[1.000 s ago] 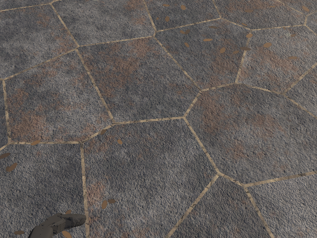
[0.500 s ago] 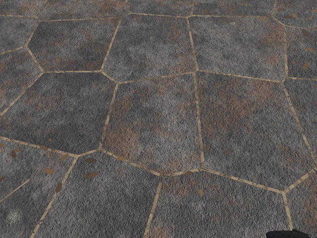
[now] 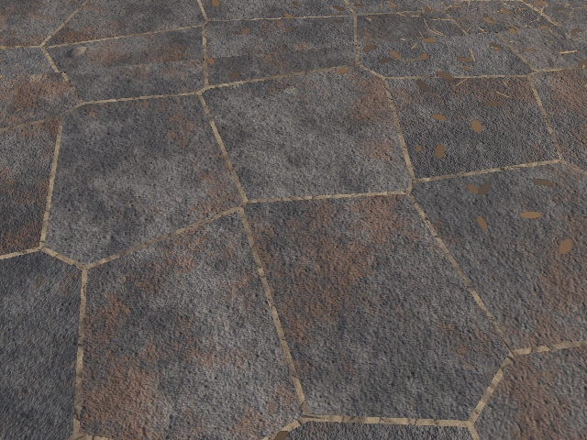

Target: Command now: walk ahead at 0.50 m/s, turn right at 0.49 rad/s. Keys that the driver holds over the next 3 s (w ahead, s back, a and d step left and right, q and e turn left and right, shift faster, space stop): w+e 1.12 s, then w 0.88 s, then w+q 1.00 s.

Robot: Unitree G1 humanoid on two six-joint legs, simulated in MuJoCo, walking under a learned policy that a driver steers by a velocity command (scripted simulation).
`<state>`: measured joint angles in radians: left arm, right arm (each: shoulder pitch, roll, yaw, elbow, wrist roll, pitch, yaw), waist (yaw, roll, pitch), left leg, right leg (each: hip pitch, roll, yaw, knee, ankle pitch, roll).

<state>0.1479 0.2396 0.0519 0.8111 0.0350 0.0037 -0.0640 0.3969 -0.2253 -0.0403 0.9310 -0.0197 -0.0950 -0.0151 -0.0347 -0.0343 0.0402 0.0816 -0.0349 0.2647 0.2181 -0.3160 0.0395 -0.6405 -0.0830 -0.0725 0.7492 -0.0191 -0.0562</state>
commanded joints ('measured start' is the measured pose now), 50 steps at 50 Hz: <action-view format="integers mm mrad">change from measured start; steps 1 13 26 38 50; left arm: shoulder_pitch -101 117 316 199 -113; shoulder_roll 35 142 199 141 70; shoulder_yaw -2 48 60 30 -6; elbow -100 -26 -16 -90 -202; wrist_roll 5 -38 -24 2 -1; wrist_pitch -15 -37 -54 -27 -8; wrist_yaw -7 61 66 31 -19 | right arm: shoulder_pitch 17 -95 -461 -153 -38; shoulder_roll -145 -116 -106 -128 -164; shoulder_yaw -28 -17 5 -14 -34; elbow -32 -166 -310 -238 -150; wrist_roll -3 -28 -12 -14 3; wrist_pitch -2 30 47 25 -4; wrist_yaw -11 19 41 2 16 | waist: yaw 3 6 132 35 -7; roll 95 42 -36 131 121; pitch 69 -42 -9 -32 26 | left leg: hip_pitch -5 -651 -748 -212 -146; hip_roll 304 156 80 317 272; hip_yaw -37 -301 -272 -565 -144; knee -2 978 447 -11 -63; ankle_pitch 693 10 274 35 406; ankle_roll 85 -57 -91 99 93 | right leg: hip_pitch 18 493 622 45 -24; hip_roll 34 -76 -30 52 20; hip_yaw -57 362 397 165 47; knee -89 -509 -460 421 54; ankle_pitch -52 136 211 -321 -5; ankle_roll -47 -232 -179 -7 21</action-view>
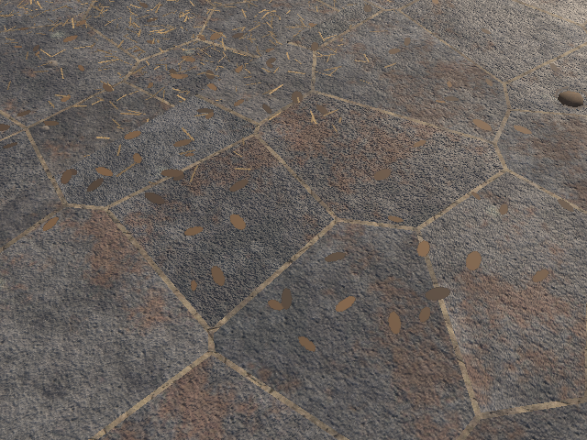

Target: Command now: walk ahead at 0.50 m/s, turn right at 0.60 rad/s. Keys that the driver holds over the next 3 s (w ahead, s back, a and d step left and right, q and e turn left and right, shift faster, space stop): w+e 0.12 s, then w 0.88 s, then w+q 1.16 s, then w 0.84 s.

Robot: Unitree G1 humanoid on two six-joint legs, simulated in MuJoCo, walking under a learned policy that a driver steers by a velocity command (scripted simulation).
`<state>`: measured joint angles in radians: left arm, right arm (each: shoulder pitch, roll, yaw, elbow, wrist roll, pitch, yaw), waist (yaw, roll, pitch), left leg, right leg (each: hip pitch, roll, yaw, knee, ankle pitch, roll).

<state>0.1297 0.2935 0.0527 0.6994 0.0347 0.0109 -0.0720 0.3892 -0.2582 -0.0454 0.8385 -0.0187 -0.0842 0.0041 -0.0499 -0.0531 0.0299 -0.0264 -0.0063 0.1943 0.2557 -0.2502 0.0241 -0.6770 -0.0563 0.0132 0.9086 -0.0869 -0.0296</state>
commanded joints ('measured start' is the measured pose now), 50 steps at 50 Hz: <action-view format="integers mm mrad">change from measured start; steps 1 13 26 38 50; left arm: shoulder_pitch -123 221 293 423 57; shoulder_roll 15 140 88 5 12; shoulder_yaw -8 45 16 -13 -19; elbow -101 21 137 172 112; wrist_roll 1 -17 -31 -51 2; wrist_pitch -16 -37 -92 -94 -47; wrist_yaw -15 71 62 74 39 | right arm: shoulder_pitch -17 -95 -294 145 -4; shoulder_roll -140 -111 -60 -297 -95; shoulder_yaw -31 -6 0 -74 -19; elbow -50 -122 -136 -25 58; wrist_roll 1 15 -13 -45 14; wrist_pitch -13 11 61 21 -10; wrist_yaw -6 5 32 -8 10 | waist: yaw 0 115 89 -50 49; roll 140 24 6 342 112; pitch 44 -126 43 -340 46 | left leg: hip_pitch -21 -675 -665 357 -105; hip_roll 253 113 123 433 188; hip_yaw -61 -195 -162 -816 -290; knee -97 1036 525 108 -159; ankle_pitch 354 -99 232 -8 268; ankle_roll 104 -6 -39 305 193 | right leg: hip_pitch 26 779 652 185 43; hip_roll -5 -238 -95 173 -57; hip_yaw -60 388 115 -37 -24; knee -149 -594 -773 354 14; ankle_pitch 52 201 257 -312 -34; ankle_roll -16 -277 -182 -46 18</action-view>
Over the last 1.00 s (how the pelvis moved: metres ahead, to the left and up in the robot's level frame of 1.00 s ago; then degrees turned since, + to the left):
0.53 -0.10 0.01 -36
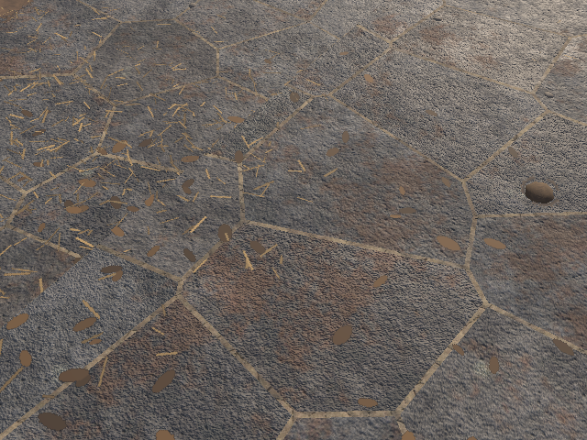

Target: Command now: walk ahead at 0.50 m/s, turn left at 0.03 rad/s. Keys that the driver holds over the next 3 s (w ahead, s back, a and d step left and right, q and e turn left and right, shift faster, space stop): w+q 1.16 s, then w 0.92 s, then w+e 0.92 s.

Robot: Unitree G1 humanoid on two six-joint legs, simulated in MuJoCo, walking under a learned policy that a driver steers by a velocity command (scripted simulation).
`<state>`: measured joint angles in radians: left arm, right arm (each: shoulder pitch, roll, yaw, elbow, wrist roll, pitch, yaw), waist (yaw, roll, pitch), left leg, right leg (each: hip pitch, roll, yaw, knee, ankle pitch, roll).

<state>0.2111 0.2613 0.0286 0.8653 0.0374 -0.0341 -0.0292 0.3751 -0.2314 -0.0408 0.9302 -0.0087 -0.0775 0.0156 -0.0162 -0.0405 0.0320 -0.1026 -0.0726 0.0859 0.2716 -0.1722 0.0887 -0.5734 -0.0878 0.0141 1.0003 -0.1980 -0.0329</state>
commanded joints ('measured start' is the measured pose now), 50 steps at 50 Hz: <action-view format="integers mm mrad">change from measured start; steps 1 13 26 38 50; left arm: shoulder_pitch -71 209 119 203 41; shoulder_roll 38 193 67 166 62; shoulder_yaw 1 49 35 64 36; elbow -68 -30 7 60 -101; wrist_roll -1 24 -19 -13 11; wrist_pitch -5 -67 -85 -30 9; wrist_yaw -5 43 40 55 18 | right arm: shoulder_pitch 27 22 -182 -250 -75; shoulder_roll -116 -117 -57 -91 -180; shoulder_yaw -22 -27 -31 -35 -64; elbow -24 -38 -131 -190 -128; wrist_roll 6 6 -24 -35 9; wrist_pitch -16 -3 81 67 22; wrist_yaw -1 -13 39 43 -11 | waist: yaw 4 159 12 -18 40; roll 97 -41 -35 -57 46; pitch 52 -227 23 -38 -36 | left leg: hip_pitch -30 -134 -603 -289 -59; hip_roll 240 137 178 10 198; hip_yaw -173 -158 -103 85 -346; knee -172 547 756 333 -56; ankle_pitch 207 242 60 -103 311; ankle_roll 123 35 -57 87 204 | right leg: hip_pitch -55 666 487 683 -20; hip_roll -24 -135 -176 -200 -34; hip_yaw -36 173 -62 -284 -9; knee -147 -594 -873 -465 65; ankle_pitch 112 -68 211 885 -57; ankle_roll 29 -76 -116 -71 85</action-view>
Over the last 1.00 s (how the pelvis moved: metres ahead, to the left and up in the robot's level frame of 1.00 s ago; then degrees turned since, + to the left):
0.55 -0.06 0.00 -11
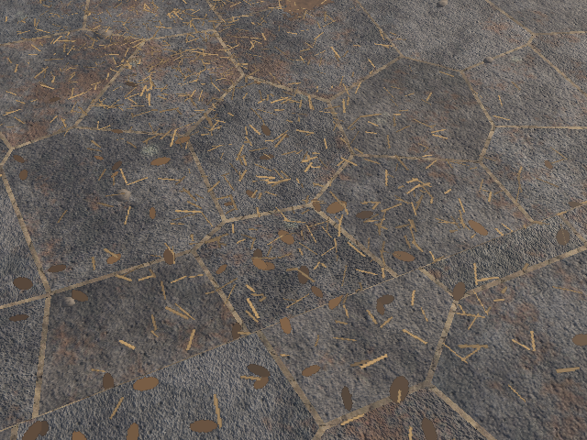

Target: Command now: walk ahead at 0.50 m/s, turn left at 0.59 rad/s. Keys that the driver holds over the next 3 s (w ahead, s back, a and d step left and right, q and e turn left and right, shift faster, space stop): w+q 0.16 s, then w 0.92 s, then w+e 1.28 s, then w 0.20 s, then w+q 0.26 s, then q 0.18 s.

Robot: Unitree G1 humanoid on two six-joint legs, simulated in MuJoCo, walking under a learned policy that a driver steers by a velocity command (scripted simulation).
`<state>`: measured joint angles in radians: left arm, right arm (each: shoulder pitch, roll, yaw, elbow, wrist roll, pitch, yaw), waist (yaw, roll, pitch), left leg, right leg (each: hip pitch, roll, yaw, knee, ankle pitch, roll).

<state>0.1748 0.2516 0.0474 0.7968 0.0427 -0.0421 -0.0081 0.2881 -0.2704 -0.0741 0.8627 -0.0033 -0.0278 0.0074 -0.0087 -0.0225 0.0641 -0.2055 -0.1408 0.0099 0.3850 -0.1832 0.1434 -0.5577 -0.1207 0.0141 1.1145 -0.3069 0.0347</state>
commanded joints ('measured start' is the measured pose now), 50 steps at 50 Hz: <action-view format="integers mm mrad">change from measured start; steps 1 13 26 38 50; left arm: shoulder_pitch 32 -227 144 279 224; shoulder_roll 72 80 100 144 75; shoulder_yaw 16 -5 17 25 21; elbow -49 -159 21 110 95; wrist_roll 6 -12 -33 -32 -15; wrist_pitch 19 -9 -56 -40 21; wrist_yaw -4 -19 -3 -1 -8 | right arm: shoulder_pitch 34 193 84 -276 9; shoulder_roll -146 -149 -72 -44 -69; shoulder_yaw -31 -22 12 48 25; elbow -58 -33 -79 -187 -55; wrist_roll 2 -12 -39 -23 -7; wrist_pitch -29 -25 -2 -12 -59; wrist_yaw -2 -27 21 31 7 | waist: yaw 19 -65 -15 50 30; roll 38 102 -71 -69 101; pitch -49 -13 -58 -5 -60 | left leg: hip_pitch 43 231 -341 -273 98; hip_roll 260 286 156 173 360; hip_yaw -275 -336 -100 36 -244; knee -181 -72 715 222 -211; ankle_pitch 296 507 -114 109 190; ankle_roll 142 60 -97 -101 62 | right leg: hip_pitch -66 -2 426 507 63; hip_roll -1 98 -89 -77 37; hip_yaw -12 -23 213 46 43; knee -94 -535 -926 -918 -68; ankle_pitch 91 247 305 550 3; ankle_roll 23 -43 -239 -200 -85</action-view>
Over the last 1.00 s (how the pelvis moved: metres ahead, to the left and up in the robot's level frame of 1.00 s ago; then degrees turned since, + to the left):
0.48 0.09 -0.01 31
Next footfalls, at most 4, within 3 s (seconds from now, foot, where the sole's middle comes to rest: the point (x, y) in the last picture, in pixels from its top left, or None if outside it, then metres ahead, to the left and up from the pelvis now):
0.34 right None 0.37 -0.11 -0.78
0.84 left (239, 387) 0.58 0.14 -0.78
1.54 right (294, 264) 0.99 0.00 -0.89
2.00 left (252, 189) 1.28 0.14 -0.89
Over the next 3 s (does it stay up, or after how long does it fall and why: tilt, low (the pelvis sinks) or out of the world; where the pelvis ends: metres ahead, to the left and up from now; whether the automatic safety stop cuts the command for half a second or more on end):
stays up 1.51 -0.19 -0.12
